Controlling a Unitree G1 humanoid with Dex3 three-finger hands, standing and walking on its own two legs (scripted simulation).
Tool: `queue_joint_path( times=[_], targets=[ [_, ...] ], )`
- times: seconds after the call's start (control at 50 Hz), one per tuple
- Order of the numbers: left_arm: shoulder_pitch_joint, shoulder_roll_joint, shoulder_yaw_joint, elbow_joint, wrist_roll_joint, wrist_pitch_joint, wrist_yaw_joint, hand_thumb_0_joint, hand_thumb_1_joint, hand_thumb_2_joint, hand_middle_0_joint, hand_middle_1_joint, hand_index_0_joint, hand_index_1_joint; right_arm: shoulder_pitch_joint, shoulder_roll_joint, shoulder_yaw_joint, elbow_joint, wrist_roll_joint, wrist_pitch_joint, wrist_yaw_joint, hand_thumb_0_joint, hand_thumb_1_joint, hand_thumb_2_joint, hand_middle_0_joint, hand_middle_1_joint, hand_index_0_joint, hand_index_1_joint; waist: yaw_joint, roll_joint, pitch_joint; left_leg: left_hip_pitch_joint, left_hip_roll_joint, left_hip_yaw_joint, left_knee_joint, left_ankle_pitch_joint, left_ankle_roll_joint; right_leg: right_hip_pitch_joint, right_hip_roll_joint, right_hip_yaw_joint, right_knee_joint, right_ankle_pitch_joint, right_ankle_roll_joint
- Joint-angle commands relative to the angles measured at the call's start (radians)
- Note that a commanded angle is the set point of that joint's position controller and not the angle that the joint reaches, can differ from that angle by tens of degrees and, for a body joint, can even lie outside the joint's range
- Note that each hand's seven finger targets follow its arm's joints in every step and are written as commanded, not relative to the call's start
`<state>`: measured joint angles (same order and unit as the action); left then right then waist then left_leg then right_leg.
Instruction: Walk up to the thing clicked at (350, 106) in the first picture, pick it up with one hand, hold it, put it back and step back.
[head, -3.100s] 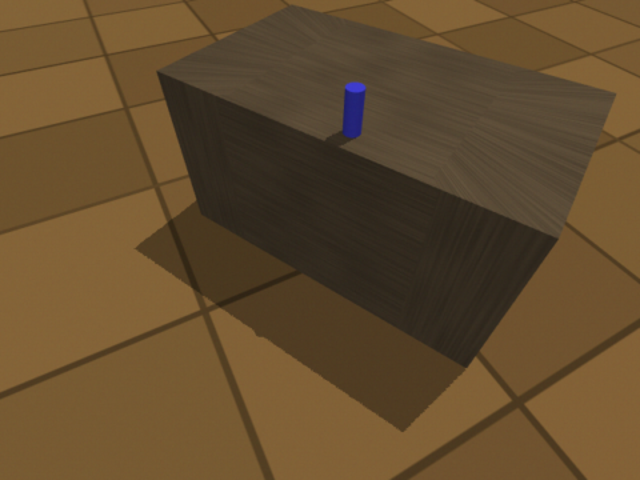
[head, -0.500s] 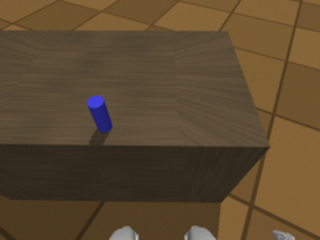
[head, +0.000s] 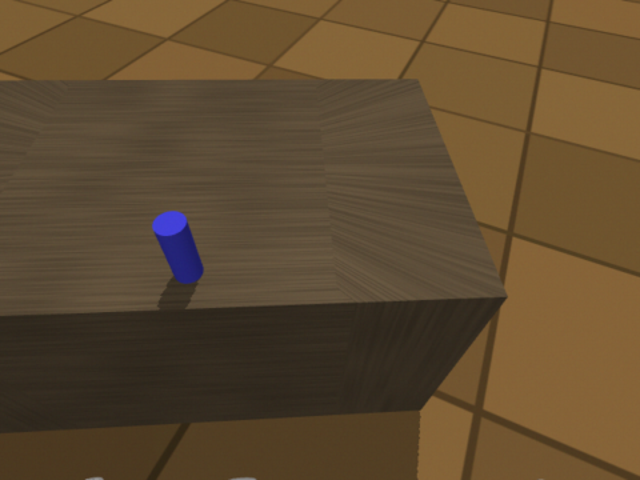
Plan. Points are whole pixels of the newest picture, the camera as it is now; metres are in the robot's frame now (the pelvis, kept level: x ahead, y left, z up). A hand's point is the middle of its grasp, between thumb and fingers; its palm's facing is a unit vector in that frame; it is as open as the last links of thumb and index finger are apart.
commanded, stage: walk up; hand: left
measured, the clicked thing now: (180, 249) +0.46 +0.23 -0.04
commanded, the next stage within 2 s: stand in 0.84 s
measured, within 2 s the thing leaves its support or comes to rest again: neither
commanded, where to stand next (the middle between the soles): +0.09 +0.00 m, yaw +2 degrees
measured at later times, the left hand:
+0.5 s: hand out of the picture +0.12 +0.25 -0.13, palm faces -0.01 -0.95 -0.31, open 7.4 cm
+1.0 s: hand out of the picture +0.11 +0.26 -0.13, palm faces -0.01 -0.95 -0.33, open 7.4 cm
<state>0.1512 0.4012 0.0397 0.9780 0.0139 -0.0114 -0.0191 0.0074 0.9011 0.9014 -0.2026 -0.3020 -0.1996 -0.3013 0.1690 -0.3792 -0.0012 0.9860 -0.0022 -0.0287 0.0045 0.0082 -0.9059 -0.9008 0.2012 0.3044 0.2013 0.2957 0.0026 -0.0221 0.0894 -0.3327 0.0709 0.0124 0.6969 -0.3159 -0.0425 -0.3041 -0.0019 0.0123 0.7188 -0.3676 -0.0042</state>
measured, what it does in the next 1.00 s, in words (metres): stands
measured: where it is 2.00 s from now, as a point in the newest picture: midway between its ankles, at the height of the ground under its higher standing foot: outside the picture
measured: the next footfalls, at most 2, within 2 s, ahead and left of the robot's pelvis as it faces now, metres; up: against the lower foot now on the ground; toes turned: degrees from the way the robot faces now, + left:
none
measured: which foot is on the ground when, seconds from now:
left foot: down 0.00-1.00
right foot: down 0.00-1.00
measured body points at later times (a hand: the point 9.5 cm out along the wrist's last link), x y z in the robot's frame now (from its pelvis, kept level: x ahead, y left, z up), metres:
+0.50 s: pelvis +0.02 +0.00 +0.03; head +0.03 +0.00 +0.48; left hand +0.12 +0.30 -0.10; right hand +0.09 -0.30 -0.10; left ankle +0.04 +0.15 -0.72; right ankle +0.01 -0.12 -0.72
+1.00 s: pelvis +0.03 +0.01 +0.03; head +0.04 +0.01 +0.48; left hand +0.11 +0.31 -0.10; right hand +0.12 -0.29 -0.10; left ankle +0.04 +0.15 -0.72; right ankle +0.01 -0.12 -0.72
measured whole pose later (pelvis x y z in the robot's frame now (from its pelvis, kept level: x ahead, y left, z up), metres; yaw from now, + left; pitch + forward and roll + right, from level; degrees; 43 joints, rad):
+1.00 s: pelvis +0.03 +0.01 +0.03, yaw +0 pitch -2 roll +0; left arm 0.07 0.34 0.02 1.15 0.01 -0.01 -0.02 0.01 0.90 0.90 -0.20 -0.30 -0.20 -0.30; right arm 0.07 -0.35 0.00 1.13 -0.01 -0.02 0.01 0.01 -0.91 -0.90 0.20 0.30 0.20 0.30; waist 0.00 0.00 0.06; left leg -0.13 0.05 0.04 0.33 -0.16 -0.04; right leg -0.10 -0.02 0.02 0.33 -0.20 0.02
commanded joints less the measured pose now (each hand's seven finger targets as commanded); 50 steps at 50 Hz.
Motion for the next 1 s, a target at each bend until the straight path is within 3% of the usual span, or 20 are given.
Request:
queue_joint_path(
  times=[0.0,0.08,0.16,0.3,0.4,0.8,0.84,0.94,0.98],
  targets=[
    [-0.058,0.198,0.036,-0.04,-0.005,-0.013,0.011,0.0,0.9,0.9,-0.2,-0.3,-0.2,-0.3,-0.056,-0.237,-0.058,-0.038,-0.002,-0.026,-0.014,0.0,-0.9,-0.9,0.2,0.3,0.2,0.3,-0.004,0.039,-0.087,0.081,0.049,-0.103,-0.211,-0.054,0.1,-0.033,-0.099,0.157,-0.242,0.026,-0.083],
    [-0.082,0.201,0.035,-0.009,-0.004,-0.012,0.008,0.0,0.9,0.9,-0.2,-0.3,-0.2,-0.3,-0.066,-0.222,-0.047,-0.006,0.0,-0.025,-0.012,0.0,-0.9,-0.9,0.2,0.3,0.2,0.3,-0.003,-0.023,-0.076,0.085,0.04,-0.074,-0.235,-0.001,0.088,0.011,-0.108,0.167,-0.304,0.036,-0.074],
    [-0.12,0.186,0.032,0.013,-0.011,-0.011,0.009,0.0,0.9,0.9,-0.2,-0.3,-0.2,-0.3,-0.062,-0.215,-0.04,0.029,-0.003,-0.029,-0.013,0.0,-0.9,-0.9,0.2,0.3,0.2,0.3,-0.009,-0.02,-0.102,0.141,0.041,-0.056,-0.261,0.146,0.073,0.051,-0.107,0.142,-0.324,0.154,-0.059],
    [-0.128,0.167,0.03,0.053,-0.014,-0.001,0.006,0.0,0.9,0.9,-0.2,-0.3,-0.2,-0.3,-0.091,-0.211,-0.038,0.06,-0.004,-0.028,-0.017,0.0,-0.9,-0.9,0.2,0.3,0.2,0.3,0.003,0.001,-0.11,0.164,0.055,-0.055,-0.322,0.178,0.068,0.111,-0.105,0.116,-0.367,0.175,-0.043],
    [-0.143,0.163,0.03,0.067,-0.014,-0.001,0.008,0.0,0.9,0.9,-0.2,-0.3,-0.2,-0.3,-0.094,-0.201,-0.037,0.073,-0.004,-0.028,-0.019,0.0,-0.9,-0.9,0.2,0.3,0.2,0.3,-0.001,-0.002,-0.137,0.21,0.059,-0.041,-0.332,0.257,0.06,0.136,-0.111,0.108,-0.386,0.261,-0.037],
    [-0.132,0.151,0.026,0.1,-0.007,0.002,0.01,0.0,0.9,0.9,-0.2,-0.3,-0.2,-0.3,-0.126,-0.195,-0.048,0.081,-0.007,-0.022,-0.021,0.0,-0.9,-0.9,0.2,0.3,0.2,0.3,-0.007,0.019,-0.14,0.247,0.076,-0.039,-0.385,0.298,0.062,0.186,-0.112,0.08,-0.423,0.333,-0.018],
    [-0.128,0.157,0.02,0.108,-0.008,-0.014,0.016,0.0,0.9,0.9,-0.2,-0.3,-0.2,-0.3,-0.151,-0.186,-0.044,0.082,-0.009,-0.013,-0.016,0.0,-0.9,-0.9,0.2,0.3,0.2,0.3,-0.006,0.062,-0.132,0.247,0.077,-0.052,-0.4,0.294,0.052,0.185,-0.123,0.086,-0.433,0.35,-0.01],
    [-0.116,0.159,0.015,0.117,-0.008,-0.022,0.021,0.0,0.9,0.9,-0.2,-0.3,-0.2,-0.3,-0.145,-0.19,-0.046,0.094,-0.005,-0.009,-0.011,0.0,-0.9,-0.9,0.2,0.3,0.2,0.3,-0.008,0.029,-0.142,0.286,0.081,-0.059,-0.405,0.341,0.049,0.186,-0.12,0.073,-0.434,0.375,-0.005],
    [-0.125,0.164,0.014,0.118,-0.007,-0.021,0.023,0.0,0.9,0.9,-0.2,-0.3,-0.2,-0.3,-0.147,-0.187,-0.045,0.094,-0.007,-0.004,-0.011,0.0,-0.9,-0.9,0.2,0.3,0.2,0.3,-0.012,0.019,-0.133,0.273,0.077,-0.054,-0.406,0.295,0.052,0.189,-0.127,0.08,-0.446,0.351,-0.007]
  ],
)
